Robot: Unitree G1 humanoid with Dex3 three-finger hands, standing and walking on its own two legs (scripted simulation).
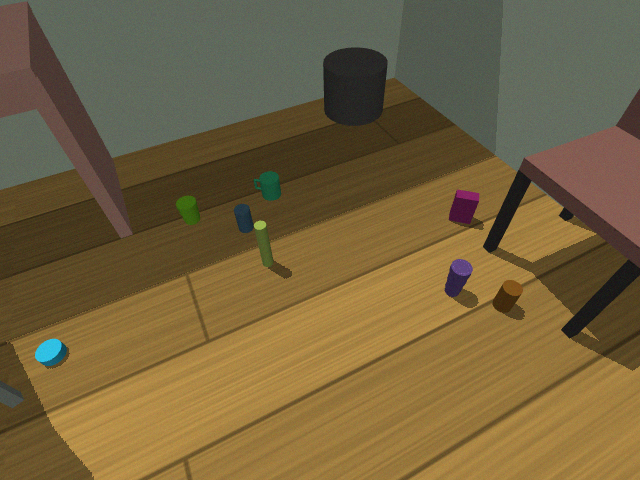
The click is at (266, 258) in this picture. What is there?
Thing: slim round
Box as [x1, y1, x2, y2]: [254, 221, 273, 266]
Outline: 257,221 254,224 254,228 262,262 265,266 269,266 272,264 273,261 266,225 263,221
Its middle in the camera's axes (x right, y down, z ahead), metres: -0.22 +0.03 +1.49
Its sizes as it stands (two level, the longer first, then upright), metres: 0.046 0.046 0.228
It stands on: the floor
